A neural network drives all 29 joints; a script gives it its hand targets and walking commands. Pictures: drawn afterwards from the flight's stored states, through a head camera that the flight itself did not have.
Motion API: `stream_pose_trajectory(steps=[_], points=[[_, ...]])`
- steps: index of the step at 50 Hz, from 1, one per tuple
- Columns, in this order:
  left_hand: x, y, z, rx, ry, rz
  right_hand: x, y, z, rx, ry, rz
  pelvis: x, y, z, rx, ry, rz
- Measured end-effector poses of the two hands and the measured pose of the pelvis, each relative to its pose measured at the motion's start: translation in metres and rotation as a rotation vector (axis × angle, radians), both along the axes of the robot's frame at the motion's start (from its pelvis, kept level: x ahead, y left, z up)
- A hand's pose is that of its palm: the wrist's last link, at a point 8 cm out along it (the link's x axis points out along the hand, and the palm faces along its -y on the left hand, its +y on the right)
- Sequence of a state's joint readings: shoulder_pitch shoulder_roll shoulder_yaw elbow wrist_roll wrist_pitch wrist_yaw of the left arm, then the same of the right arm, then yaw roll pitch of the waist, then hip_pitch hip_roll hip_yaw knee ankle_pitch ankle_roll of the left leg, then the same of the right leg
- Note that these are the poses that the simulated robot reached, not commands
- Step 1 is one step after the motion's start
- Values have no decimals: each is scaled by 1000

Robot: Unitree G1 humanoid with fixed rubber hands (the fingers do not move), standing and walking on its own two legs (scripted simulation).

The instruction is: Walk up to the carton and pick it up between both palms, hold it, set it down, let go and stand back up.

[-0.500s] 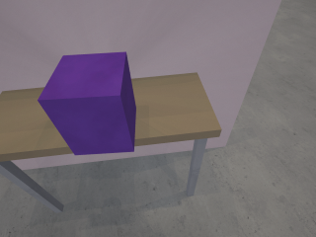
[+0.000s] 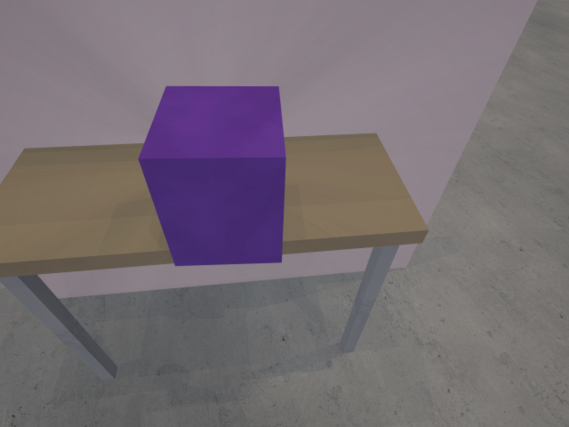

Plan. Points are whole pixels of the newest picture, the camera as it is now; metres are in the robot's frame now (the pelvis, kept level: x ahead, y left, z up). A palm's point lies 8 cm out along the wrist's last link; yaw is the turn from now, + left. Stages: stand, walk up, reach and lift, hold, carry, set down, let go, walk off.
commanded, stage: walk up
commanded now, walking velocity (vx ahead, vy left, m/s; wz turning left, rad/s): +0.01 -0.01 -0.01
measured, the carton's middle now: (226, 177) +0.53 +0.12 +0.06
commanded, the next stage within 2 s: none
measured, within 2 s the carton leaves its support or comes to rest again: neither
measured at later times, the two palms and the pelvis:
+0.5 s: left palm out of the picture -0.02 +0.37 -0.15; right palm out of the picture +0.14 -0.13 -0.14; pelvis +0.06 +0.12 -0.02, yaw +2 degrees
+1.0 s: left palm out of the picture +0.15 +0.40 -0.14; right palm out of the picture +0.15 -0.08 -0.14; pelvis +0.12 +0.15 +0.00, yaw +2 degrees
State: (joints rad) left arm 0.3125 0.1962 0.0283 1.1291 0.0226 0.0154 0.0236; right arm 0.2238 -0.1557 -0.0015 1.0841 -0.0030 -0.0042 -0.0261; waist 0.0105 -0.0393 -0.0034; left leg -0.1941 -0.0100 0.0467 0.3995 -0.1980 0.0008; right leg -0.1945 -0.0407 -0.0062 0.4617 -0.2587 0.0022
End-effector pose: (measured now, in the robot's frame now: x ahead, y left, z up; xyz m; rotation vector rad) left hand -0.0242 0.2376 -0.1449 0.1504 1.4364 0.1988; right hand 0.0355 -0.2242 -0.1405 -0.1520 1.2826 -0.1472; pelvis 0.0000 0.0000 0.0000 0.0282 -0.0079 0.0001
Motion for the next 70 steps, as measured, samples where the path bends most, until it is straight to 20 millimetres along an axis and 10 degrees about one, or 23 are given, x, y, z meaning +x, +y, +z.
stream_pose_trajectory(steps=[8, 18, 26, 32, 44, 54, 61, 70], points=[[-3, -10, 9, 0, -26, 18, -9, -6, 1, 6, 36, 4, 1, 2, 6, -22, -7, 14], [-46, 64, 28, 93, 104, 113, 52, 18, 12, -8, -49, 64, 25, 53, 9, 16, 6, 23], [10, 140, -15, 28, 62, 94, 111, 101, 6, -54, -110, 96, 65, 127, -18, -32, 4, 40], [91, 166, -7, -33, -18, 30, 77, 131, 32, -90, -2, 19, 94, 154, 6, -91, -6, 43], [143, 160, -7, -46, -30, 22, 106, 182, 7, -5, 20, 42, 122, 170, 1, -30, -15, 38], [195, 141, 10, 42, -167, -34, 111, 100, -3, -77, 16, -24, 122, 130, -5, -16, 9, 20], [185, 91, 19, 3, -192, -34, 98, 80, 0, -27, 78, -35, 124, 106, 6, -9, -4, 25], [160, 91, 5, -24, -154, -15, 80, 100, -6, -13, 102, -29, 114, 109, 0, -49, -25, 28]])
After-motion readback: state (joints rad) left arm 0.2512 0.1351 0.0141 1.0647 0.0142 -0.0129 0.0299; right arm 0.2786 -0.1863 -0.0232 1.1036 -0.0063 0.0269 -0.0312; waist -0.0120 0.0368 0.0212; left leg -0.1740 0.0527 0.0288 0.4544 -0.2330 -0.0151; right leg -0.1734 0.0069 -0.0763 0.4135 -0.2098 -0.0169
